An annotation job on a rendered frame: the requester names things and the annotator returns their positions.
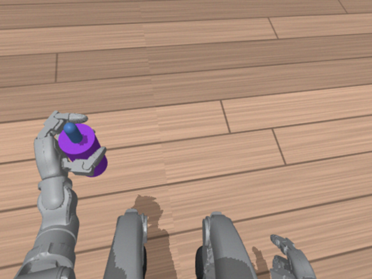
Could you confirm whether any left robot hand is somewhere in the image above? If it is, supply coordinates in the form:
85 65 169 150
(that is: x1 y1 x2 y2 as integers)
34 110 106 180

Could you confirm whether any right robot hand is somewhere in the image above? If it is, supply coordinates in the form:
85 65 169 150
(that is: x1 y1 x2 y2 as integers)
270 234 317 279

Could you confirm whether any left robot arm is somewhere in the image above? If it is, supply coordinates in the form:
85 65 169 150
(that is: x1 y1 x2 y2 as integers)
14 176 79 279

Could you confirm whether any bottle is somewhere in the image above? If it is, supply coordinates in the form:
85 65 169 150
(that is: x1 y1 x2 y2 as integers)
58 123 108 177

